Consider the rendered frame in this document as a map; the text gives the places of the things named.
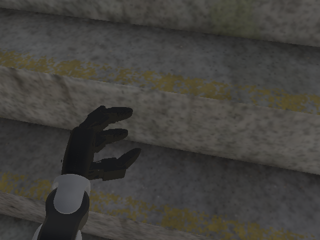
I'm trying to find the left robot forearm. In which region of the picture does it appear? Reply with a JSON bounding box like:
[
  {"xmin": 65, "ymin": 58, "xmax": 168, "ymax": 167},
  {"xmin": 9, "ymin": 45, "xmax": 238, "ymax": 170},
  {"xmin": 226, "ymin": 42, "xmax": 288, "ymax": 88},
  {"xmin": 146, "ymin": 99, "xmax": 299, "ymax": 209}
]
[{"xmin": 32, "ymin": 174, "xmax": 91, "ymax": 240}]

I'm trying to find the robot left hand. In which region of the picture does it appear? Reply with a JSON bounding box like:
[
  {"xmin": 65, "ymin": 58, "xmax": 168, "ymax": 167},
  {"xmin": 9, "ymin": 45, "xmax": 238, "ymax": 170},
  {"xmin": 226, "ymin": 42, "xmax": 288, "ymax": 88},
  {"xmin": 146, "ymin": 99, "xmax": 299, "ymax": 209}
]
[{"xmin": 61, "ymin": 105, "xmax": 142, "ymax": 181}]

